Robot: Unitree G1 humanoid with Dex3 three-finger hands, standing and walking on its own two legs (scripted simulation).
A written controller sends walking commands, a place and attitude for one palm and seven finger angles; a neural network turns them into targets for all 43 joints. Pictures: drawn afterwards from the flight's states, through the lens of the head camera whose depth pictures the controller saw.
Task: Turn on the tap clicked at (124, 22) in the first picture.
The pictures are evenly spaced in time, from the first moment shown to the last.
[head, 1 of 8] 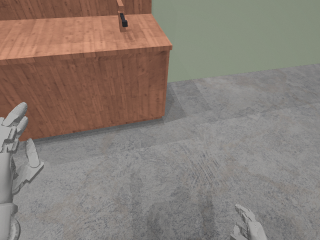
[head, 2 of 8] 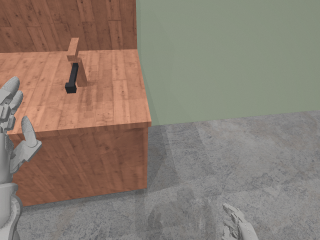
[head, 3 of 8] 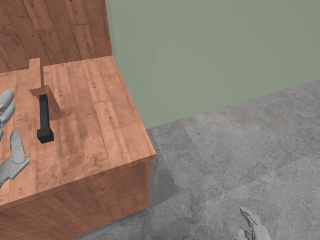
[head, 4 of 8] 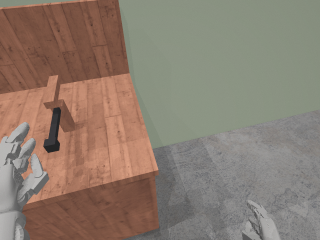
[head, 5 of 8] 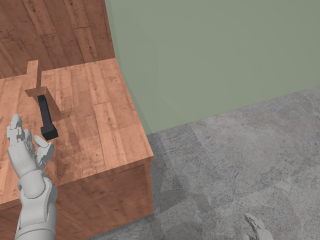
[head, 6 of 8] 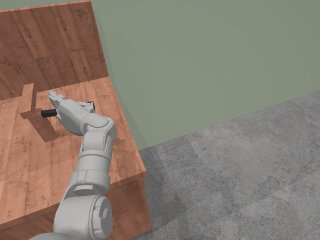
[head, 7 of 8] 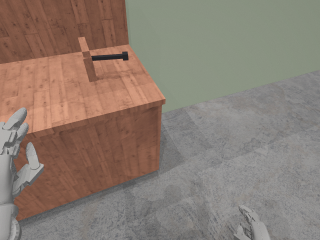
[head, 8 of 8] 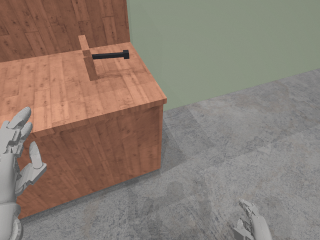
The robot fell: no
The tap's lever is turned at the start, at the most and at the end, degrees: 0 79 79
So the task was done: yes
